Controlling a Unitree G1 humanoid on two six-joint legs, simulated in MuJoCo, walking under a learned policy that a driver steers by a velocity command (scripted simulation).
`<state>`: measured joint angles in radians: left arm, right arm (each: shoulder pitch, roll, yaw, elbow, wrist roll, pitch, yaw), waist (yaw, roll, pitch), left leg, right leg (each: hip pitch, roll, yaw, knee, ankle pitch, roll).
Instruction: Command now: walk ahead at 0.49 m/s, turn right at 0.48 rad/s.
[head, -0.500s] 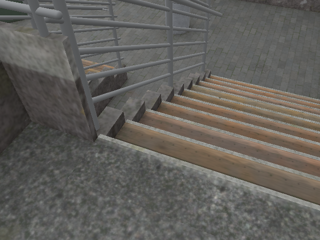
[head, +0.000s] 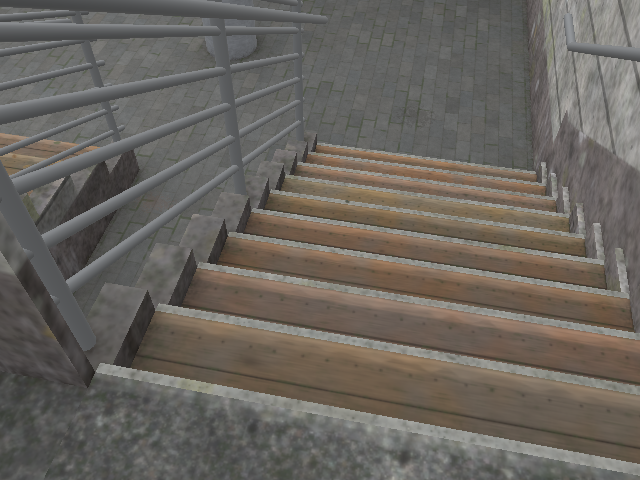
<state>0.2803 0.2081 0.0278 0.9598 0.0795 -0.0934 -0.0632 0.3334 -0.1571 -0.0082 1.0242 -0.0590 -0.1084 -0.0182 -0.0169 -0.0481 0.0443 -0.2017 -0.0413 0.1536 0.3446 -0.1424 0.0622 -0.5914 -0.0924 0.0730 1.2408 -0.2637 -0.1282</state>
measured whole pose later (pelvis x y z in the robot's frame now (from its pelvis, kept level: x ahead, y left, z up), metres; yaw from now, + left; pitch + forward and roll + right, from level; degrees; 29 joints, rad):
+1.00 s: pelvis +0.47 -0.16 -0.01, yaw -29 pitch +3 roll +2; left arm 0.24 0.24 0.04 0.84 0.09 -0.07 -0.05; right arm 0.44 -0.18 -0.02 0.99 -0.07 -0.13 0.00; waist -0.07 -0.04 -0.07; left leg -0.23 -0.05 0.10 0.48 -0.31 0.07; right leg -0.71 -0.05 0.10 1.18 -0.21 -0.02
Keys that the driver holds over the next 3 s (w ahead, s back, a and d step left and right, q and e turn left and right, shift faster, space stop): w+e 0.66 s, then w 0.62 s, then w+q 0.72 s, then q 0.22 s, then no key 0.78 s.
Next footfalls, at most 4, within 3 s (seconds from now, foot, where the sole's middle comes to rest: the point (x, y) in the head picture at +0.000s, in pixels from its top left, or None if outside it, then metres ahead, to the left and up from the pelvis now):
0.36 right None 0.33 -0.21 -0.78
0.80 left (369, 464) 0.52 -0.08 -0.78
1.38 right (539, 424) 0.67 -0.52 -0.94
2.06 left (435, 336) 1.02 -0.33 -1.10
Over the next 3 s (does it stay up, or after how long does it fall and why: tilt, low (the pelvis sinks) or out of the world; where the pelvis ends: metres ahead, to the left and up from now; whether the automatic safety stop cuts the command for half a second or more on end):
stays up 1.15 -0.56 -0.49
